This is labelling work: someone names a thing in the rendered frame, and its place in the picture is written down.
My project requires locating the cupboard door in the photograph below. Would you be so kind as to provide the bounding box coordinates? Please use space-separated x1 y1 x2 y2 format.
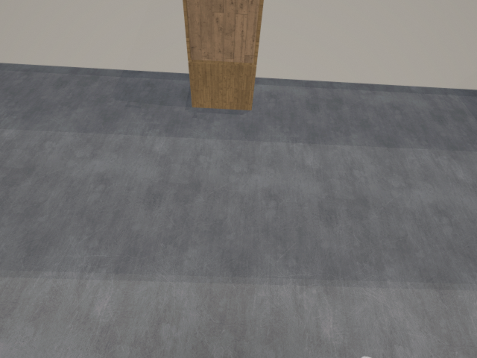
186 0 259 63

